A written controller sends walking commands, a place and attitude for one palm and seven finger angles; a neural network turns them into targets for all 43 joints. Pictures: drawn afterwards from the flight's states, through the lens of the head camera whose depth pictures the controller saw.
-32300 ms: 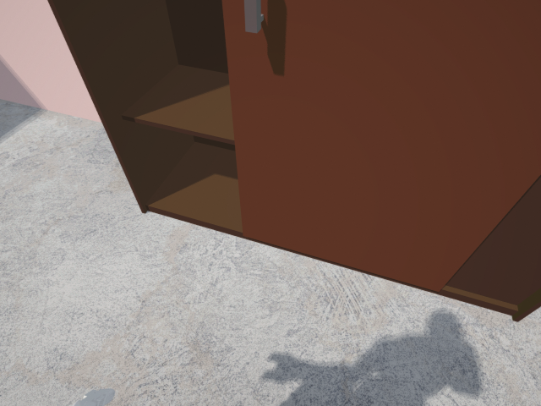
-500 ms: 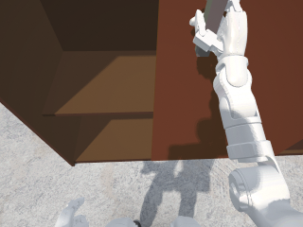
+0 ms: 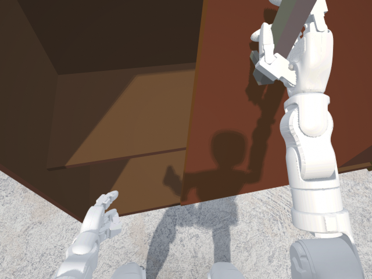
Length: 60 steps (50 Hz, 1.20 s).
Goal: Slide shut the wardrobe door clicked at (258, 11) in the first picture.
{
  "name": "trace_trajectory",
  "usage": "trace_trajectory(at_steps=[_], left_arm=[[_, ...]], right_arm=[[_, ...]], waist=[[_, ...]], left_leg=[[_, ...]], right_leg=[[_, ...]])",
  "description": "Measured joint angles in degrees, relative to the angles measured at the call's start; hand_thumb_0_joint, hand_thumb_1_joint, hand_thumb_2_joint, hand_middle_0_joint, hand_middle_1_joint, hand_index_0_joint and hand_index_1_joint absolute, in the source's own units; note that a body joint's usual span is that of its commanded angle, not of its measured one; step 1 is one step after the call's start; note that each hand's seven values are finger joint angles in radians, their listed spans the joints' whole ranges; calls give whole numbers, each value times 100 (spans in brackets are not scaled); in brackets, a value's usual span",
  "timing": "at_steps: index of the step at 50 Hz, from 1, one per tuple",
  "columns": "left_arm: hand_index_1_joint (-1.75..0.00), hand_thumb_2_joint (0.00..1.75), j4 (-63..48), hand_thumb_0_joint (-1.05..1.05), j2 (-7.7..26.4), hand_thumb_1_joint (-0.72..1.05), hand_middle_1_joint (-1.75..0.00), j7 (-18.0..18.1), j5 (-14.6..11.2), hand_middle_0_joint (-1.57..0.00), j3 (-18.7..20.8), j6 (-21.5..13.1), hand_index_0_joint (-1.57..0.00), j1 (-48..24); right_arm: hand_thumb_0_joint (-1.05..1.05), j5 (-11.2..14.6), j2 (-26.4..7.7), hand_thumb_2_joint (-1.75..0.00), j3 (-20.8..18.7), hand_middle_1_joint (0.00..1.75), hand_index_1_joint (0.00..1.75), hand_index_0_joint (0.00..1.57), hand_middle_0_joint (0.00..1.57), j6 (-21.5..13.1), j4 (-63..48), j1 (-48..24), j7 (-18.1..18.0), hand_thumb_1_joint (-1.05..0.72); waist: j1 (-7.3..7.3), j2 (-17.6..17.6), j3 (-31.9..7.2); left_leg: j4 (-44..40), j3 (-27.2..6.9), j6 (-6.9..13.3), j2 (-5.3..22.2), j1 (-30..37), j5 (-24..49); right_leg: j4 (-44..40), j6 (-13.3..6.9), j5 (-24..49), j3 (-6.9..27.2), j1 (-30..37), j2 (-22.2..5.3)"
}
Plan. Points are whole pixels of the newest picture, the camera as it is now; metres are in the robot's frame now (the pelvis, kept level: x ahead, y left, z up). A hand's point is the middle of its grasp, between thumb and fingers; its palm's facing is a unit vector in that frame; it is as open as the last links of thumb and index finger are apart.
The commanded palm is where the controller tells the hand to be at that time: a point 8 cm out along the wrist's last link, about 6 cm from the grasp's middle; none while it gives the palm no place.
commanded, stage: step sideways, sliding the door along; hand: right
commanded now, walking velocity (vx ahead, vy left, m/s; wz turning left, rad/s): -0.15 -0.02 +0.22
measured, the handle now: (275, 27) +0.43 -0.14 +0.28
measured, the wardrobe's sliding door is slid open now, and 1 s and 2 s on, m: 0.45 0.20 0.00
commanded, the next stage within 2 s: none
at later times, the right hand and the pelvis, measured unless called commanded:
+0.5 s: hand (165, 71) +0.36 +0.03 +0.25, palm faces -0.06 +1.00 -0.06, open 7.4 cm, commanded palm +0.34 +0.03 +0.26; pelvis +0.02 +0.06 +0.00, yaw +0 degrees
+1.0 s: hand (83, 82) +0.34 +0.13 +0.25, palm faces -0.14 +0.99 -0.06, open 7.9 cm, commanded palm +0.32 +0.13 +0.26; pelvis -0.03 +0.15 +0.00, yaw +5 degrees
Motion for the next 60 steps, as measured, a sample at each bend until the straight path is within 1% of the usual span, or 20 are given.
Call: trace_trajectory(at_steps=[3,5,11,15,19,21,25,27,31,34,36,37,40,43,44,49,53,55,58,60], left_arm=[[-30,90,-101,1,54,91,-30,1,32,-19,111,-108,-20,168],[-30,90,-231,1,79,91,-30,-70,18,-19,156,-195,-20,312],[-30,90,-272,1,35,91,-30,-157,-2,-19,112,-217,-20,296],[-30,90,-492,1,1,91,-30,-205,53,-19,154,-112,-20,364],[-30,90,-663,1,-69,90,-30,-311,52,-19,116,-32,-20,448],[-30,90,-611,1,-90,90,-30,-314,12,-19,71,34,-20,367],[-30,90,-450,1,-178,91,-30,-226,34,-19,1,91,-20,190],[-30,90,-451,1,-207,90,-30,-208,76,-19,-18,100,-20,144],[-30,90,-571,1,-316,90,-30,-356,164,-19,84,204,-20,255],[-30,90,-608,1,-295,90,-30,-441,124,-19,59,272,-20,371],[-30,90,-535,1,-272,90,-30,-407,47,-19,20,325,-20,332],[-30,90,-470,1,-269,90,-30,-374,26,-19,16,352,-20,284],[-30,90,-335,1,-290,90,-30,-283,42,-19,44,322,-20,187],[-30,90,-355,1,-262,91,-30,-241,100,-19,71,278,-20,183],[-30,90,-391,1,-233,91,-30,-242,106,-19,99,278,-20,205],[-30,90,-574,1,-164,91,-30,-372,169,-19,245,415,-20,362],[-30,90,-614,1,-133,90,-30,-393,74,-19,159,526,-20,456],[-30,90,-543,1,-146,90,-30,-335,7,-19,118,556,-20,378],[-30,90,-319,1,-229,91,-30,-253,3,-19,97,544,-20,299],[-30,90,-240,1,-271,91,-30,-225,47,-19,61,484,-20,312]], right_arm=[[-18,14,155,-86,171,140,123,22,48,115,-436,279,-84,-64],[-18,-8,265,-85,271,140,122,22,47,126,-652,440,-98,-64],[-18,-277,483,-83,499,140,117,19,44,50,-1331,1094,-261,-66],[-17,-400,626,-78,709,143,114,16,37,20,-1591,1400,-336,-67],[-16,-367,653,-76,819,144,108,11,33,-10,-1612,1356,-260,-69],[-17,-347,696,-75,819,144,106,10,33,-35,-1605,1299,-253,-69],[-14,-408,797,-75,905,145,105,10,30,-53,-1727,1342,-308,-70],[-12,-436,802,-74,966,145,104,10,27,28,-1857,1358,-353,-69],[-11,-373,635,-73,1002,145,98,6,22,-44,-1688,1231,-225,-69],[-12,-272,556,-74,933,144,98,4,22,-99,-1493,1126,-173,-69],[-13,-239,561,-76,824,144,98,3,23,-98,-1376,1024,-161,-69],[-13,-242,570,-77,778,144,99,3,23,-116,-1332,999,-159,-69],[-11,-288,584,-81,721,144,102,4,23,-96,-1358,1025,-189,-68],[-8,-339,589,-82,717,145,104,6,22,-67,-1412,1079,-269,-68],[-8,-344,581,-82,725,145,104,6,21,-42,-1386,1057,-298,-67],[-7,-218,457,-78,649,144,104,4,20,-155,-835,767,-173,-68],[-7,-87,399,-81,492,142,109,3,23,-116,-465,506,-135,-68],[-7,-82,427,-82,357,143,109,3,25,-116,-313,353,-126,-68],[-6,-79,443,-84,338,142,110,5,31,-90,-245,335,-188,-67],[-5,-75,483,-85,364,142,113,7,35,-93,-334,456,-262,-66]], waist=[[-95,173,-111],[-103,179,-122],[153,291,-281],[296,211,-434],[279,121,-436],[293,26,-358],[362,238,-326],[419,287,-335],[393,333,-309],[288,211,-301],[321,107,-233],[370,117,-198],[414,410,-174],[500,594,-234],[527,572,-288],[451,497,-280],[193,289,-312],[221,95,-188],[221,299,-159],[181,493,-214]], left_leg=[[233,-236,101,-18,-221,20],[242,-329,177,-96,-166,12],[-106,-334,108,-109,-63,-130],[257,-360,192,-209,-384,89],[382,-320,281,-358,-325,-341],[308,-231,331,-447,-233,-511],[335,-346,433,-337,-441,-346],[377,-396,428,-395,-576,-230],[1164,-479,378,-577,-842,-816],[711,-405,383,-601,-443,-370],[540,-260,496,-729,-233,-509],[564,-213,583,-746,-231,-559],[408,-328,718,-650,-314,-399],[87,-428,763,-678,-367,-92],[99,-413,759,-757,-424,-35],[1192,-471,497,-859,-662,-810],[458,-381,430,-685,-59,-472],[371,-160,579,-899,80,-623],[210,-154,826,-831,62,-401],[-88,-293,847,-780,42,-190]], right_leg=[[-655,452,-23,-198,273,-26],[-679,557,-59,-202,317,-74],[-307,292,301,-618,21,-194],[-838,444,227,-892,208,-364],[-542,673,-19,-949,116,-594],[-90,562,5,-895,-105,-726],[222,184,-483,-695,-438,-142],[-484,96,455,-913,-259,-88],[-664,606,207,-1000,-102,-341],[-364,714,76,-947,-138,-608],[17,564,12,-834,-267,-790],[251,443,-117,-706,-366,-723],[866,192,-910,-496,-584,-71],[-225,107,-14,-887,-283,239],[-659,61,613,-1037,-112,175],[-698,477,245,-1037,14,-206],[-245,681,52,-960,-87,-653],[75,493,79,-729,-224,-879],[1128,187,-630,-356,-566,-260],[1144,86,-796,-442,-580,200]])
